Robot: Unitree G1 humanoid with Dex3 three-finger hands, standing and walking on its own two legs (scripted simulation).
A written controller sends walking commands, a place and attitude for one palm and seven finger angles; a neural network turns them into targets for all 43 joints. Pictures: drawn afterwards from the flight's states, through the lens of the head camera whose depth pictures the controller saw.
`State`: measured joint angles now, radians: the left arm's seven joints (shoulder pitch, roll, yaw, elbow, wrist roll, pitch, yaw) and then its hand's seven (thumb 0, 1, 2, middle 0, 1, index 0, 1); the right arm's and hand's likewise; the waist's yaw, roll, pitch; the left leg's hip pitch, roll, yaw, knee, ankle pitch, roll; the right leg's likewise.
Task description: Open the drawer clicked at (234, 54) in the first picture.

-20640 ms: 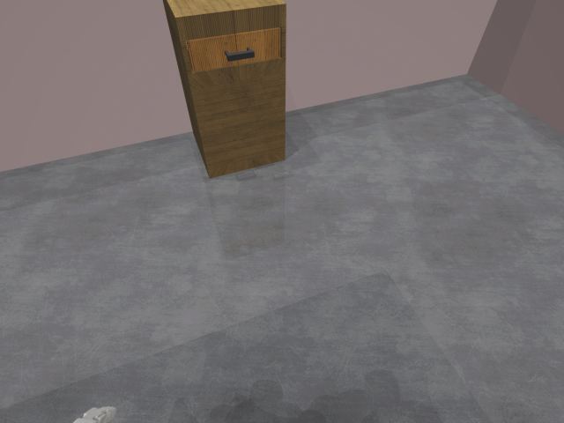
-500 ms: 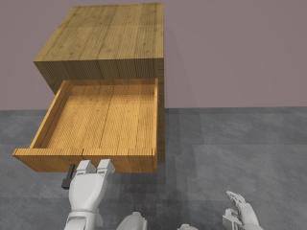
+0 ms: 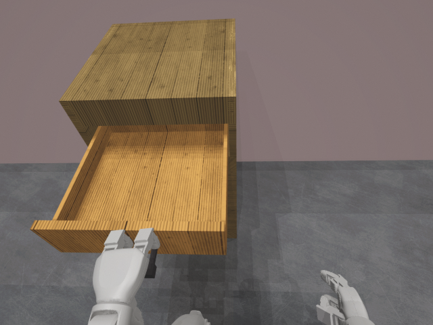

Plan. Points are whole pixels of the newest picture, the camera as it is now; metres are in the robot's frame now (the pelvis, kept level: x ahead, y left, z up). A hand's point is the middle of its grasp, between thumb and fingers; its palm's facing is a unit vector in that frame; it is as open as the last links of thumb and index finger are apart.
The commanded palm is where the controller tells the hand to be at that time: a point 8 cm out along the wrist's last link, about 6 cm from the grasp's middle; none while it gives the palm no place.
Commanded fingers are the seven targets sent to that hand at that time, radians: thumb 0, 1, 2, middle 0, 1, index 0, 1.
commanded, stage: lift the hand off the handle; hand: left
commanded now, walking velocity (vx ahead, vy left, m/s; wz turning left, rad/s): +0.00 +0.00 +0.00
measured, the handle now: (129, 258) +0.26 +0.21 -0.05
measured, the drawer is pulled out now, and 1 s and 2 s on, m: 0.30 0.30 0.30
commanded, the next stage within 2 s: draw the hand back to the body in 1.50 s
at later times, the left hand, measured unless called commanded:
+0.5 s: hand (129, 267) +0.22 +0.18 +0.01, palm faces +0.02 -0.16 -0.99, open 13.6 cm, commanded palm +0.19 +0.17 +0.08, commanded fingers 0.00 -0.50 0.30 -0.30 -1.20 -0.30 -1.20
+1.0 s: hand (123, 254) +0.23 +0.18 +0.06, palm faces +0.04 -0.17 -0.99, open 13.8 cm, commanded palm +0.20 +0.18 +0.12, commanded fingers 0.00 -0.50 0.30 -0.30 -1.20 -0.30 -1.20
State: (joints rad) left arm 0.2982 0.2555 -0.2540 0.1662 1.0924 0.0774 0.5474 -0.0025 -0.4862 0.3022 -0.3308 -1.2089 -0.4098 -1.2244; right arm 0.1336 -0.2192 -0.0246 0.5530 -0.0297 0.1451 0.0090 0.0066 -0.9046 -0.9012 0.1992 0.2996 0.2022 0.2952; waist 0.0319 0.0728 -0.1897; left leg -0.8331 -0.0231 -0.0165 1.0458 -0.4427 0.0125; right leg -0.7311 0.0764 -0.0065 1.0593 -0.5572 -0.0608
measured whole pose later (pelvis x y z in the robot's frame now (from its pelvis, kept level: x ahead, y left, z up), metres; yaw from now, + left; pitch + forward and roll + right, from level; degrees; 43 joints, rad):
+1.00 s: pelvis +0.02 -0.01 +0.03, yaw -1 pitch +7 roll +1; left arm 0.38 0.30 -0.22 -0.10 1.03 0.10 0.36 0.00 -0.49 0.30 -0.32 -1.20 -0.32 -1.20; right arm 0.15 -0.23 -0.01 0.52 0.00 0.14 0.04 0.01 -0.90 -0.90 0.20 0.30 0.20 0.30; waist 0.06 0.08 -0.15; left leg -0.58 -0.02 0.00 0.83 -0.38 0.01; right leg -0.49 0.08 0.03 0.85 -0.49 -0.06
